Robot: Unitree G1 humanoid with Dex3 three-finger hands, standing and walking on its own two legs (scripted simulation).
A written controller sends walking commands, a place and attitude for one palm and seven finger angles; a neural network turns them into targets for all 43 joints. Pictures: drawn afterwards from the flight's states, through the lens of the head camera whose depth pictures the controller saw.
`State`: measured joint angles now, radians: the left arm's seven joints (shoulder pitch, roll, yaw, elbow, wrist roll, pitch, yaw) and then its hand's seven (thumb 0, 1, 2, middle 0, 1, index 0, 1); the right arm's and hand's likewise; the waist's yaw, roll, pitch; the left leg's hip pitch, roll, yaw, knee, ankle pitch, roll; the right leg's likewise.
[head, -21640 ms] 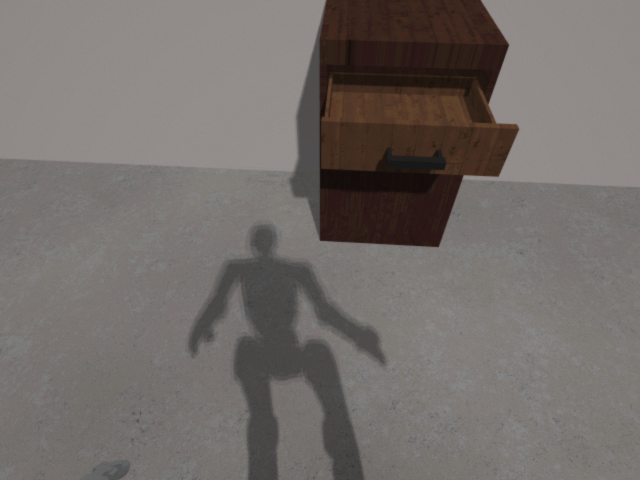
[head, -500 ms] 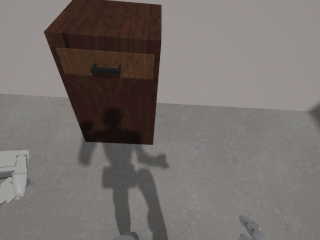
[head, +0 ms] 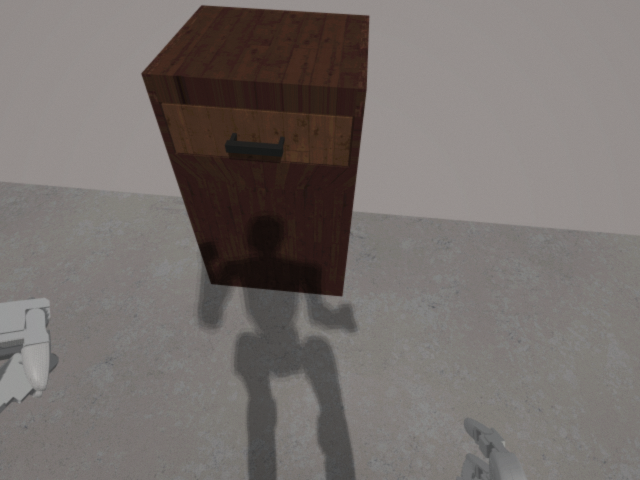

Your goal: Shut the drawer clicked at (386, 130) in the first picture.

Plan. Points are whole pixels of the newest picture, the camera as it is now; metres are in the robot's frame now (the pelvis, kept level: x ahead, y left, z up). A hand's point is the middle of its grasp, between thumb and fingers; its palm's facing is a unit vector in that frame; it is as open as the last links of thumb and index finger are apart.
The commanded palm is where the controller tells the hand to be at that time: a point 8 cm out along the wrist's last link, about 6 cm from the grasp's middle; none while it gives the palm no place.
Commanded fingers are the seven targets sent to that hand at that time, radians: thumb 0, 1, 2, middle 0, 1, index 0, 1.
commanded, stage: let the arm hang, fingers relaxed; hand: left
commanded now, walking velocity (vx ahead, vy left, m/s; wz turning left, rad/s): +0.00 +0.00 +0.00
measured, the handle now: (256, 143) +0.85 +0.20 -0.08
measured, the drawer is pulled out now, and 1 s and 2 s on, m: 0.00 0.00 0.00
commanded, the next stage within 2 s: look to check the result in 1.10 s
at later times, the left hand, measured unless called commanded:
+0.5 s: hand out of the picture +0.00 +0.22 -0.17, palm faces +0.05 -0.97 -0.23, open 4.5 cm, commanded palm none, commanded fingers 0.00 0.90 0.90 -0.36 -0.47 -0.36 -0.47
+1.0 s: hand out of the picture -0.02 +0.18 -0.17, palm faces +0.04 -0.99 -0.17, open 7.3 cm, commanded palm none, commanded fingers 0.00 0.90 0.90 -0.20 -0.30 -0.20 -0.30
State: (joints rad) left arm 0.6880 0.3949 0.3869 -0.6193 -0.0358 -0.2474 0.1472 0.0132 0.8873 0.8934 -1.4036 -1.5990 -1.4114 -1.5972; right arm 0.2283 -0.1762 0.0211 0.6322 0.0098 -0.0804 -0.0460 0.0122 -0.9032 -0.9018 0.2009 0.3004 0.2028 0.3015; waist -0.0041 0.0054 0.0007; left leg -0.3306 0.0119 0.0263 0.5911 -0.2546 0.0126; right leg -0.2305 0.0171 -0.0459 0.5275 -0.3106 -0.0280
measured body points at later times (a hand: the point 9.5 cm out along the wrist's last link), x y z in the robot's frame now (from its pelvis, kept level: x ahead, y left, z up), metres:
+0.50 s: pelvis -0.01 +0.02 +0.01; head +0.02 +0.03 +0.46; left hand +0.00 +0.28 -0.15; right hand +0.04 -0.22 -0.14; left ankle +0.02 +0.11 -0.73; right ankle -0.02 -0.11 -0.73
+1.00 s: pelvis -0.01 +0.01 +0.01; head +0.00 +0.01 +0.46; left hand -0.02 +0.23 -0.15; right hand -0.03 -0.20 -0.15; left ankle +0.02 +0.11 -0.73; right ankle -0.02 -0.11 -0.73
